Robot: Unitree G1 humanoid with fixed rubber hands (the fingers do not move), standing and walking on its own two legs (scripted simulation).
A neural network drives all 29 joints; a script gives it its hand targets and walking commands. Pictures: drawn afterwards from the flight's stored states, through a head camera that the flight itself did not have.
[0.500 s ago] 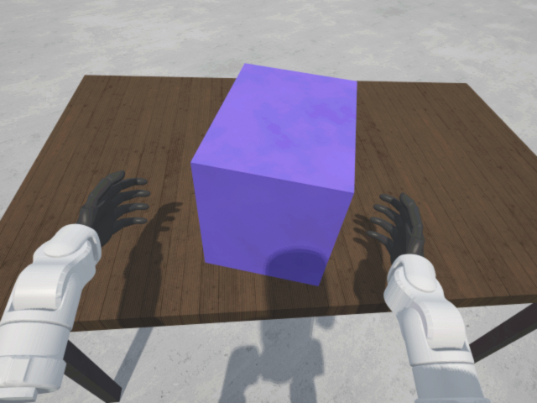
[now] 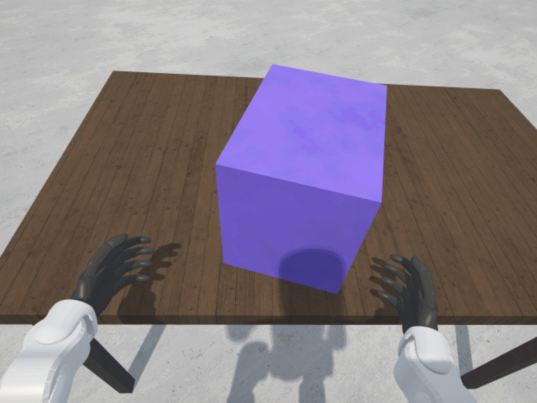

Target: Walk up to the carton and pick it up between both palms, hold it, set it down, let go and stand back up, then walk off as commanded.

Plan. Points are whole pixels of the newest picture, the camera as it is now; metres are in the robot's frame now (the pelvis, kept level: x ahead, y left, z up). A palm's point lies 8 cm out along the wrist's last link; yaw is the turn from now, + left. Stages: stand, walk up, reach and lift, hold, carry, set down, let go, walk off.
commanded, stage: set down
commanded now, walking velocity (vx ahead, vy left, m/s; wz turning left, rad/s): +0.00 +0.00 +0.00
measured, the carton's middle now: (303, 175) +0.48 -0.07 +0.06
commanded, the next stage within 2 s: let go in 1.68 s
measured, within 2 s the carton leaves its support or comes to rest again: neither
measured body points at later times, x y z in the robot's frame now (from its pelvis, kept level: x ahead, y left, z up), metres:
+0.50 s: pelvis +0.02 +0.01 +0.00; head +0.05 +0.02 +0.45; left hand +0.23 +0.25 +0.02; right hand +0.21 -0.19 +0.01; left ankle -0.03 +0.11 -0.74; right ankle +0.04 -0.15 -0.74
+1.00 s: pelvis +0.01 +0.00 +0.00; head +0.01 +0.00 +0.45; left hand +0.22 +0.23 +0.01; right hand +0.21 -0.20 +0.00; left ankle -0.03 +0.11 -0.74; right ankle +0.04 -0.15 -0.74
